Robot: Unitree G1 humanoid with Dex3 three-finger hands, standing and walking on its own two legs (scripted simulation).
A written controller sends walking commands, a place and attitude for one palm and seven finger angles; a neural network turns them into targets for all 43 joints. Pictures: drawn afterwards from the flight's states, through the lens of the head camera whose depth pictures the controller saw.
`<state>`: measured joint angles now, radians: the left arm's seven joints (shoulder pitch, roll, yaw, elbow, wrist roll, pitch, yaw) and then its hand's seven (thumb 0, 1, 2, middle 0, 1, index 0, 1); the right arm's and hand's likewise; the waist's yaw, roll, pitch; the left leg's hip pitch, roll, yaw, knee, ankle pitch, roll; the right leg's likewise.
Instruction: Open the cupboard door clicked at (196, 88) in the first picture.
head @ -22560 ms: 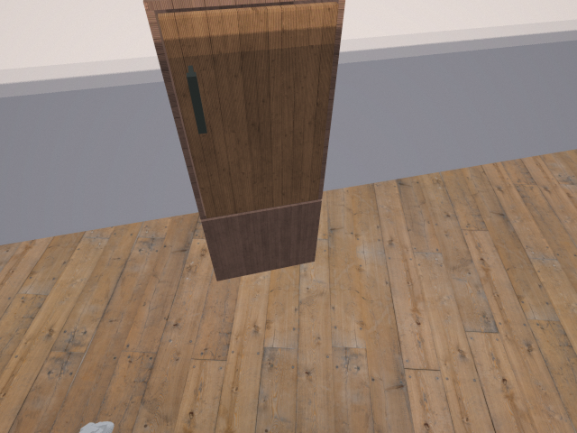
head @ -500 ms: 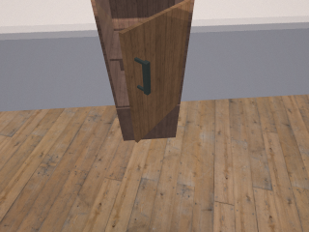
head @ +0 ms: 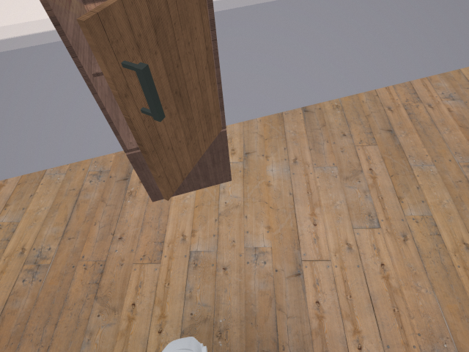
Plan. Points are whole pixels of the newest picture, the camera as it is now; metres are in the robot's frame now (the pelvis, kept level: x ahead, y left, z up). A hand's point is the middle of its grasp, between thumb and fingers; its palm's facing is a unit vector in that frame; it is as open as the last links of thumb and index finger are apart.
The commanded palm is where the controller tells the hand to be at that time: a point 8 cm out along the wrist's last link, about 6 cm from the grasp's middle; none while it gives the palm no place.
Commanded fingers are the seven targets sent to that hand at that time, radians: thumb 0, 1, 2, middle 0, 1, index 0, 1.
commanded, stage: walk to a spot facing it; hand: left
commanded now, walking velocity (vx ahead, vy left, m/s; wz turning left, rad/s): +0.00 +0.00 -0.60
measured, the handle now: (144, 92) +0.60 +0.25 +0.08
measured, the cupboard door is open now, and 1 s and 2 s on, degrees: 46 46 46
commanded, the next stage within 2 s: none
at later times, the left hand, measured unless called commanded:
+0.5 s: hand (135, 345) +0.14 +0.22 -0.15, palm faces -0.21 -0.95 -0.23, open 7.4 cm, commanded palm none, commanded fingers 0.00 0.90 0.90 -0.20 -0.30 -0.20 -0.30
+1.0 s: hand (186, 318) +0.19 +0.13 -0.15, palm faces -0.55 -0.81 -0.20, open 7.4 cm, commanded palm none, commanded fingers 0.00 0.90 0.90 -0.20 -0.30 -0.20 -0.30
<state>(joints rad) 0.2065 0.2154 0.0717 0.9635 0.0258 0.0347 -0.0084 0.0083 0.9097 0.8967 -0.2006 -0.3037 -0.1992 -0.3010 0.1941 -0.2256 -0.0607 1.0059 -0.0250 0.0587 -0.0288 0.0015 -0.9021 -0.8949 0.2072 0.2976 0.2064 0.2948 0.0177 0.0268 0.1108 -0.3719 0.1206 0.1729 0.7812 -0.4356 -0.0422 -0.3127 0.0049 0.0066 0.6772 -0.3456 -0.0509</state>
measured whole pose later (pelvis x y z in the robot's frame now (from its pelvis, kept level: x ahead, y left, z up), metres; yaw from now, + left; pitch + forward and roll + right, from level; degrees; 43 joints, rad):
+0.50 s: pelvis +0.01 +0.03 +0.02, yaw -17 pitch +1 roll -1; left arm 0.17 0.27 0.10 0.92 0.02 0.06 -0.02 0.01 0.91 0.90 -0.20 -0.30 -0.20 -0.30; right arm 0.14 -0.19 -0.02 0.87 -0.04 0.01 -0.04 0.00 -0.90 -0.89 0.21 0.30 0.21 0.29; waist 0.04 -0.04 0.10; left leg -0.26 0.07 0.03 0.52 -0.28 -0.02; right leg -0.51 0.05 0.04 1.09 -0.47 0.05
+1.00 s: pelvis +0.04 -0.01 +0.02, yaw -36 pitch +1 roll +0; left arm 0.25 0.22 0.06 0.95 0.03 0.02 -0.03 0.01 0.91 0.90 -0.20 -0.30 -0.20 -0.30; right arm 0.21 -0.24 -0.06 0.90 -0.02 0.01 0.00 0.00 -0.91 -0.90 0.20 0.30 0.20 0.29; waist 0.01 -0.03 0.06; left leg -0.34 0.04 0.07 0.64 -0.38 -0.06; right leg -0.26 0.05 0.14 0.51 -0.28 -0.02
